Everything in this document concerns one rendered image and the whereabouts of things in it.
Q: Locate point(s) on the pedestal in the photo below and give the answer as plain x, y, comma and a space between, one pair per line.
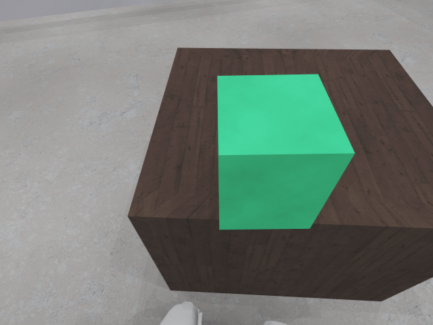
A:
372, 239

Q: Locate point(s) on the carton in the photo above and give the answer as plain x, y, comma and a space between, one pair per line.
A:
282, 150

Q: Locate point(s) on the robot left thigh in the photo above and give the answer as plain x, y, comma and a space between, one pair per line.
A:
183, 314

